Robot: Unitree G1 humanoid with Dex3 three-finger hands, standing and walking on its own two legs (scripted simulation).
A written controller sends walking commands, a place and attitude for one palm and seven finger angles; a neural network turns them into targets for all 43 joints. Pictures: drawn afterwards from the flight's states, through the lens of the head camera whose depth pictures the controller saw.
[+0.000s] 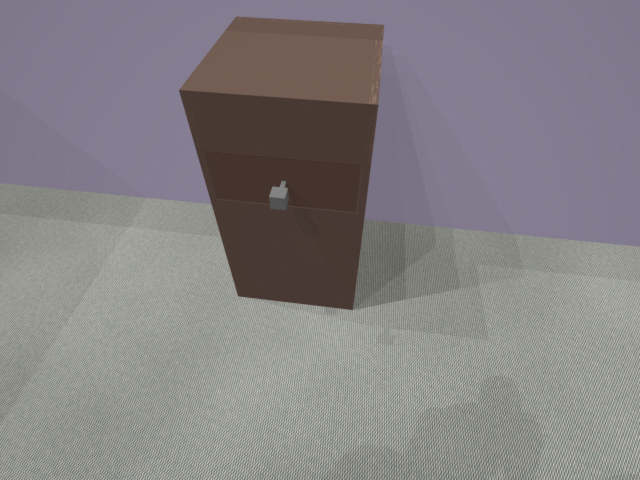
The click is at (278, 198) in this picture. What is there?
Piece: drawer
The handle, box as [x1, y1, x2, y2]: [269, 181, 288, 209]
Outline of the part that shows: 285,181 281,181 279,187 272,186 269,195 270,208 285,209 288,200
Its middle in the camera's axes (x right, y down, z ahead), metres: -0.10 -0.11 +0.99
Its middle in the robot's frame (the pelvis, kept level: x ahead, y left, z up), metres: +0.79 +0.15 -0.19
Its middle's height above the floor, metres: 0.59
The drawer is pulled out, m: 0.00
